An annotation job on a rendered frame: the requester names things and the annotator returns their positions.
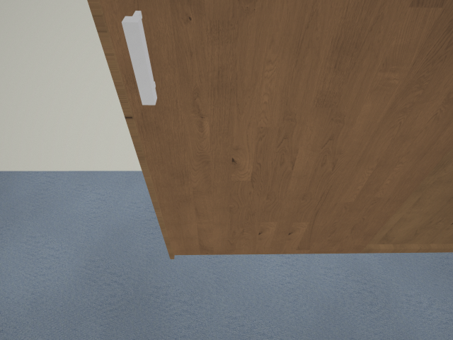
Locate wardrobe door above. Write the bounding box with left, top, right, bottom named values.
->
left=369, top=147, right=453, bottom=244
left=100, top=0, right=453, bottom=254

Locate handle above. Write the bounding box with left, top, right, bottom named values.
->
left=122, top=11, right=157, bottom=105

